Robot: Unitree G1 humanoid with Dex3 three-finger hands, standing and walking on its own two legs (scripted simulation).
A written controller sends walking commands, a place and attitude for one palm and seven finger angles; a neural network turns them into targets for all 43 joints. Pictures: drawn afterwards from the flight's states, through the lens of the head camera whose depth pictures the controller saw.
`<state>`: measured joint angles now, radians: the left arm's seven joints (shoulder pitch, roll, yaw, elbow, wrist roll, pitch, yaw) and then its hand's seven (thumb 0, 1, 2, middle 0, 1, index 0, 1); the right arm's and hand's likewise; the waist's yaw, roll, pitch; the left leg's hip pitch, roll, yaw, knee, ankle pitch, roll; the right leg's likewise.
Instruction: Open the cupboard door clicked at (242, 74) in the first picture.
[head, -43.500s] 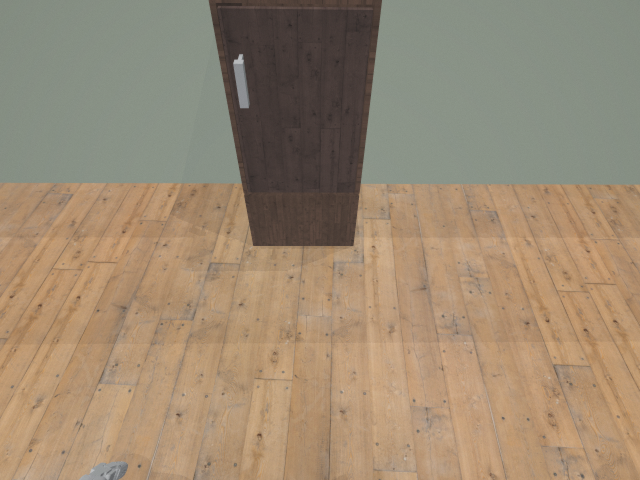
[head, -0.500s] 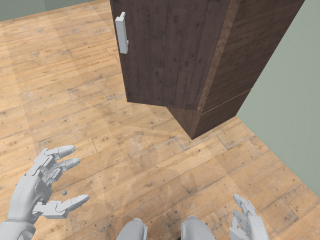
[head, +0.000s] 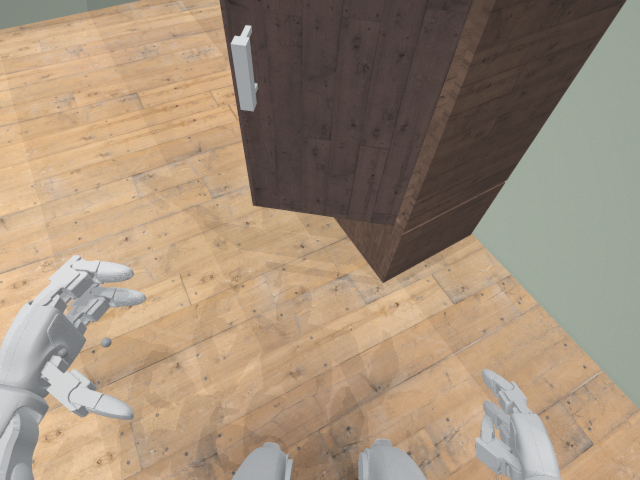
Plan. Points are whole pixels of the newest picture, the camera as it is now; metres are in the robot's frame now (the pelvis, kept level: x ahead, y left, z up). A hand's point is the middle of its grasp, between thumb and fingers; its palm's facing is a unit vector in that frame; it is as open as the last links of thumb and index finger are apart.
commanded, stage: raise the hand with hooked fingers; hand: left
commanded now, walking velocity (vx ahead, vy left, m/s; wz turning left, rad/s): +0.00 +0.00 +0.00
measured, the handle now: (247, 68) +0.73 +0.18 +0.06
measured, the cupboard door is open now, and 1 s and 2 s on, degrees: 51 51 51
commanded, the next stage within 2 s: move the hooked fingers beside the handle in 0.74 s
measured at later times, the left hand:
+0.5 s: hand (82, 315) +0.27 +0.28 +0.06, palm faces -0.08 -1.00 -0.05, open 14.0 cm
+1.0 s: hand (92, 298) +0.29 +0.28 +0.06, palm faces -0.06 -1.00 -0.03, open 14.0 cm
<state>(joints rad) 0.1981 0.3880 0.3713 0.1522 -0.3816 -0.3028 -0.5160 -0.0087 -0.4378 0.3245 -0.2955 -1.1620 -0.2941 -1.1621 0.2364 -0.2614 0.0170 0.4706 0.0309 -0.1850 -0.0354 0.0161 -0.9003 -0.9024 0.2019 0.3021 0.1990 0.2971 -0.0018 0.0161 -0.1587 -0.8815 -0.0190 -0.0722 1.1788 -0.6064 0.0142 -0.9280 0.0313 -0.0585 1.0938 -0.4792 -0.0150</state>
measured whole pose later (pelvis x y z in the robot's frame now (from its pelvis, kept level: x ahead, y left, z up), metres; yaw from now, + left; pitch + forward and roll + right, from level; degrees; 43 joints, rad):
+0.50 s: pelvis -0.02 +0.01 +0.01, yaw -1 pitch +17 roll -3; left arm 0.01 0.45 0.43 0.38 -0.38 -0.30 -0.58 -0.01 -0.49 0.30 -0.30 -1.20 -0.30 -1.20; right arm 0.31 -0.29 0.02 0.48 0.04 -0.15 -0.03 0.02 -0.90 -0.90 0.20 0.30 0.20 0.30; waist -0.03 0.00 -0.15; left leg -0.85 -0.03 -0.04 1.12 -0.55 0.03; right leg -0.90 0.03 -0.03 1.03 -0.42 0.00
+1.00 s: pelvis -0.02 +0.00 +0.00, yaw +0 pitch +17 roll -3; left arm -0.14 0.45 0.42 0.48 -0.35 -0.30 -0.59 -0.01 -0.50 0.30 -0.30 -1.20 -0.30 -1.20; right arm 0.26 -0.29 0.04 0.50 0.03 -0.15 -0.06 0.02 -0.90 -0.90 0.20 0.30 0.20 0.30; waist 0.00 0.01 -0.14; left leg -0.90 -0.03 -0.07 1.17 -0.57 0.02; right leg -0.94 0.02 -0.05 1.08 -0.44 -0.01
